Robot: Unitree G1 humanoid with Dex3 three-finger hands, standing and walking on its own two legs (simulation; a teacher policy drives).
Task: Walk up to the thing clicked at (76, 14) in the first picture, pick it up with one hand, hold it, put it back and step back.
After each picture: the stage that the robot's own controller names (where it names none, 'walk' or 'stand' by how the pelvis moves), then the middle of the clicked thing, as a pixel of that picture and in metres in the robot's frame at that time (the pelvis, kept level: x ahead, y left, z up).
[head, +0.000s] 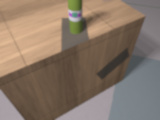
stand; (75, 10) +0.74 +0.06 +0.07
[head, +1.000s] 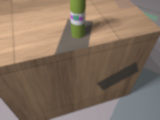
walk; (78, 12) +0.67 +0.07 +0.10
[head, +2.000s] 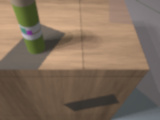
walk; (29, 23) +0.49 +0.23 +0.12
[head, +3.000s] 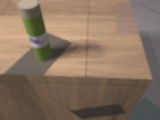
stand; (37, 33) +0.51 +0.20 +0.10
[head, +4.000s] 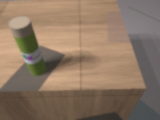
stand; (30, 49) +0.46 +0.22 +0.07
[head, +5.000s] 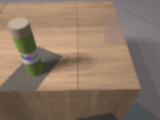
stand; (28, 50) +0.47 +0.23 +0.07
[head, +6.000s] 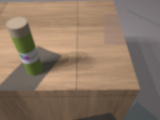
stand; (27, 49) +0.47 +0.24 +0.07
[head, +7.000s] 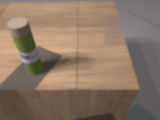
stand; (27, 49) +0.48 +0.24 +0.07
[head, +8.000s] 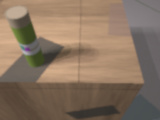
rise first; (28, 40) +0.48 +0.24 +0.07
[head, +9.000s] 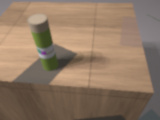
rise first; (44, 45) +0.49 +0.21 +0.07
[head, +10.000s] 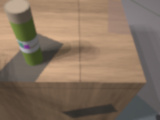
go down; (27, 37) +0.49 +0.19 +0.08
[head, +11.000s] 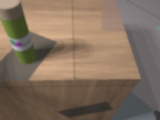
go down; (19, 34) +0.50 +0.20 +0.10
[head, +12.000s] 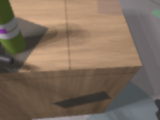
close in; (3, 20) +0.49 +0.22 +0.14
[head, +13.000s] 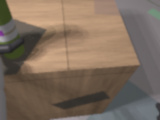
lift; (1, 22) +0.49 +0.21 +0.14
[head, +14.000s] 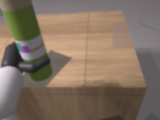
lift; (29, 39) +0.34 +0.16 +0.27
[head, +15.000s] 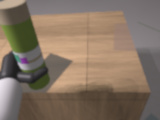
hold; (27, 49) +0.33 +0.17 +0.24
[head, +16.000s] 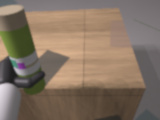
hold; (23, 55) +0.32 +0.18 +0.21
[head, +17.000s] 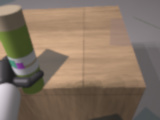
hold; (22, 55) +0.33 +0.19 +0.21
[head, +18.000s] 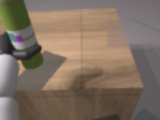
crouch; (20, 29) +0.40 +0.19 +0.25
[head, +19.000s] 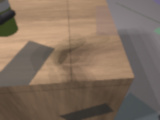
lower; out of the picture +0.49 +0.23 +0.28
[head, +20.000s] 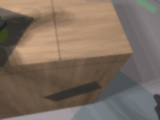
lower; out of the picture +0.53 +0.22 +0.15
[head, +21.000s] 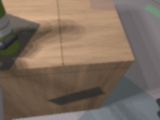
lower; out of the picture +0.50 +0.22 +0.14
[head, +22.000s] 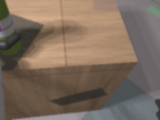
lower; out of the picture +0.50 +0.21 +0.14
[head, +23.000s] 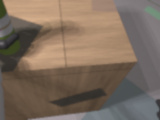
lower; out of the picture +0.50 +0.22 +0.14
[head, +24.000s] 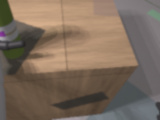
open; (2, 23) +0.49 +0.21 +0.14
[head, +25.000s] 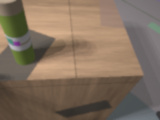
sink last; (17, 33) +0.47 +0.19 +0.12
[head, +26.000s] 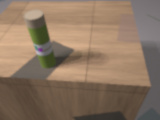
sink last; (42, 42) +0.50 +0.22 +0.10
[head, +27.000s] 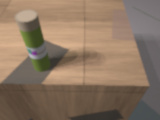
stand; (35, 44) +0.47 +0.20 +0.09
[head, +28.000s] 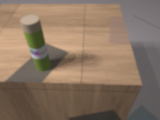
stand; (37, 46) +0.51 +0.22 +0.07
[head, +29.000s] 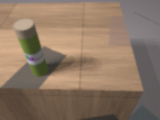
stand; (33, 51) +0.47 +0.22 +0.07
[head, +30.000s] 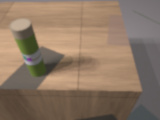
stand; (30, 51) +0.47 +0.23 +0.07
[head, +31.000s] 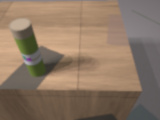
stand; (30, 51) +0.46 +0.23 +0.07
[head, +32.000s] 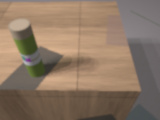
stand; (29, 51) +0.46 +0.23 +0.07
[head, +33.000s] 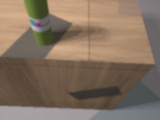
walk; (39, 15) +0.53 +0.17 +0.10
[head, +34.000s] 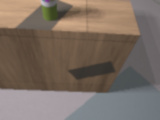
walk; out of the picture +0.71 +0.19 +0.08
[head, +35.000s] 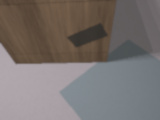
walk; out of the picture +1.03 +0.28 +0.10
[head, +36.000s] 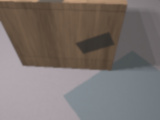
stand; out of the picture +1.08 +0.18 +0.09
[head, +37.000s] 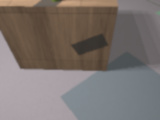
stand; out of the picture +1.11 +0.21 +0.07
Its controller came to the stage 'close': yes
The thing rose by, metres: 0.21
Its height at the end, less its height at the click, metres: +0.00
